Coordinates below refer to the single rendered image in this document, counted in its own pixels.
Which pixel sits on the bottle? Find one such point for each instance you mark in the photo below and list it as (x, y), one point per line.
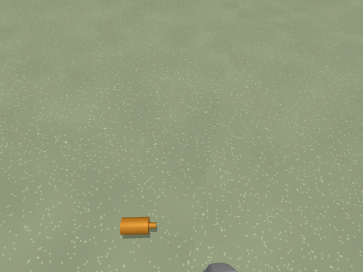
(136, 225)

